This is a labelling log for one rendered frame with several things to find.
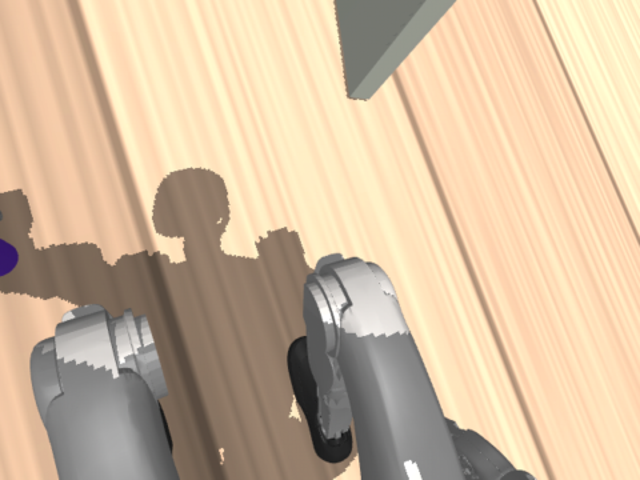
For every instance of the can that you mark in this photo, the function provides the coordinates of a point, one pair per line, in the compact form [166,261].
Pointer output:
[8,257]

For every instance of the right robot hand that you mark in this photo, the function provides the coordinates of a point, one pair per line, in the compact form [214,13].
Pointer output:
[479,459]

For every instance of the right robot foot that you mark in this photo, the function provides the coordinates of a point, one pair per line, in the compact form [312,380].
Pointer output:
[305,390]

